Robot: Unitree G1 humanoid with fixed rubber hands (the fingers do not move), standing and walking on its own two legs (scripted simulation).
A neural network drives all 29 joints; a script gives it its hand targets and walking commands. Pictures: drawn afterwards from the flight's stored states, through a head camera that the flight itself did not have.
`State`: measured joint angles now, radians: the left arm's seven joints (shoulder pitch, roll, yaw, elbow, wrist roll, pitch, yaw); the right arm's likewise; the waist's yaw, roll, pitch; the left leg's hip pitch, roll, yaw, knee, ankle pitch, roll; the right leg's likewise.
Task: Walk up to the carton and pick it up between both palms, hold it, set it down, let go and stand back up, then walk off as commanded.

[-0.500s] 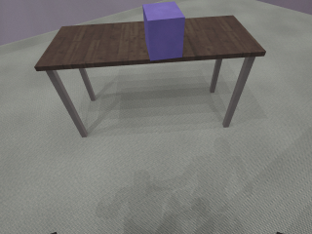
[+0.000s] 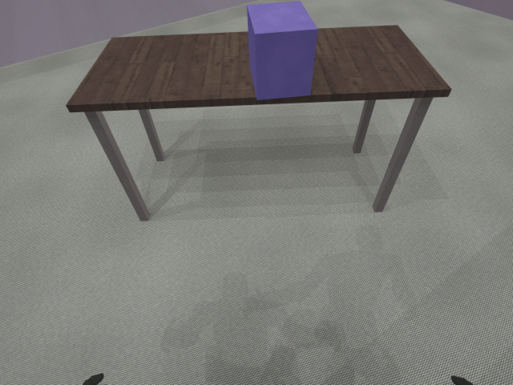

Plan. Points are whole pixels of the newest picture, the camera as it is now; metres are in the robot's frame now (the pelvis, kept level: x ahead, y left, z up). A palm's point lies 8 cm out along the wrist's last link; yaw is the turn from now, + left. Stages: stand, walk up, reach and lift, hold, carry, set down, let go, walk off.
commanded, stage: stand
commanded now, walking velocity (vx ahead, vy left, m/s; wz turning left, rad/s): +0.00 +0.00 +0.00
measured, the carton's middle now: (278, 50) +1.10 -0.04 +0.02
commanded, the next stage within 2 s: none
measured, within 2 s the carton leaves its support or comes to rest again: neither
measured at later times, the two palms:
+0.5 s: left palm out of the picture +0.08 +0.31 -0.11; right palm out of the picture +0.09 -0.30 -0.11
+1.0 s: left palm out of the picture +0.09 +0.32 -0.11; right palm out of the picture +0.10 -0.30 -0.11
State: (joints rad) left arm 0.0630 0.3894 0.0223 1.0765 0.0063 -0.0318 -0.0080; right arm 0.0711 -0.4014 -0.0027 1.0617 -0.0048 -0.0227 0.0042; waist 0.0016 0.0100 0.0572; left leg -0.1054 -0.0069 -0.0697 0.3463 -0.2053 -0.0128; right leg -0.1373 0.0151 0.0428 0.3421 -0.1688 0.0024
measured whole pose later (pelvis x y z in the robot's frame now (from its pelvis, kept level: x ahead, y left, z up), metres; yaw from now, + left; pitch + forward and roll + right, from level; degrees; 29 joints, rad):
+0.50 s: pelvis +0.00 +0.01 +0.00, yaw +1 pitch -2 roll +0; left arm 0.08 0.38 0.02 1.11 0.01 -0.02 -0.01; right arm 0.08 -0.39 -0.01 1.09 -0.01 -0.01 0.00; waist 0.01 0.00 0.05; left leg -0.11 -0.02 -0.07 0.33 -0.19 0.00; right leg -0.14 0.00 0.04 0.33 -0.16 0.01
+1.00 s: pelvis +0.01 +0.01 +0.00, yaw +1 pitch -1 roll +0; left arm 0.07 0.38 0.02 1.09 0.01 -0.02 0.00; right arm 0.09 -0.39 -0.01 1.07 -0.01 -0.01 0.00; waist 0.00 0.00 0.06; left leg -0.10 -0.02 -0.07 0.32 -0.19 0.00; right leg -0.13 -0.01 0.03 0.32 -0.17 0.02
